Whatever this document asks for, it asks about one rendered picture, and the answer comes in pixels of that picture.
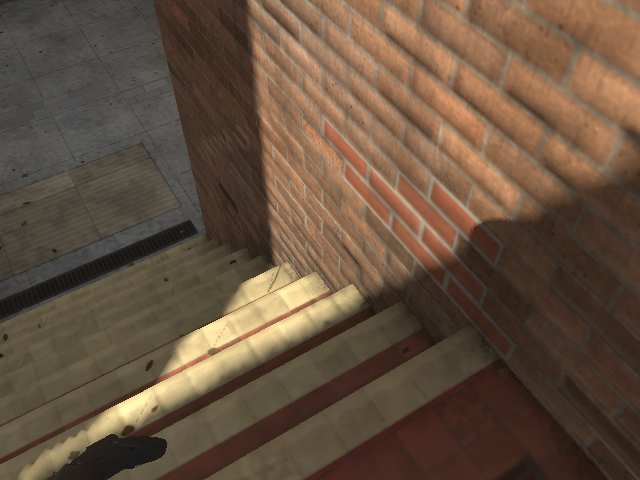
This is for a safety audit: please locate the robot left hand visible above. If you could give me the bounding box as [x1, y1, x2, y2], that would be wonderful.
[52, 434, 167, 480]

